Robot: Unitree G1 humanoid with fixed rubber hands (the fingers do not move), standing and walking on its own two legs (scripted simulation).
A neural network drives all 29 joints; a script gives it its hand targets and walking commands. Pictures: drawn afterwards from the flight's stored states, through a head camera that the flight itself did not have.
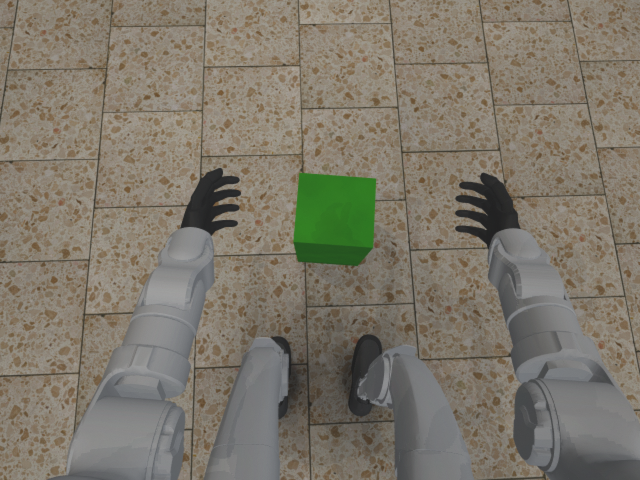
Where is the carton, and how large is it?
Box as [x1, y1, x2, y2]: [293, 173, 375, 265]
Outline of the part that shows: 299,173 293,240 298,261 357,265 372,248 375,178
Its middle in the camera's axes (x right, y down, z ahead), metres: +0.03 -0.03 +0.97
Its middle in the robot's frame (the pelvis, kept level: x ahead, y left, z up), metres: +0.50 +0.00 -0.55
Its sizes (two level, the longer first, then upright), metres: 0.168 0.154 0.286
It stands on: the floor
